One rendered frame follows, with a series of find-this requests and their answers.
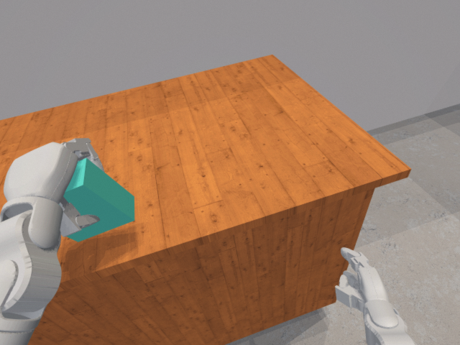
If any robot right forearm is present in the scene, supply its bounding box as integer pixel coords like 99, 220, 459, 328
363, 300, 417, 345

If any sponge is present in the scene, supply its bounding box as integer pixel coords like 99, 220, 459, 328
63, 158, 134, 242

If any robot left forearm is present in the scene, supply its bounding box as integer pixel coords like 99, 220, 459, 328
0, 196, 63, 345

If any robot right hand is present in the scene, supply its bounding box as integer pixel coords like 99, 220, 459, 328
335, 247, 390, 312

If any table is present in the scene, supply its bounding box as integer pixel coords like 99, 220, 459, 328
0, 55, 411, 345

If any robot left hand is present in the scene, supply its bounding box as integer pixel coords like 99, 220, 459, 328
4, 138, 104, 237

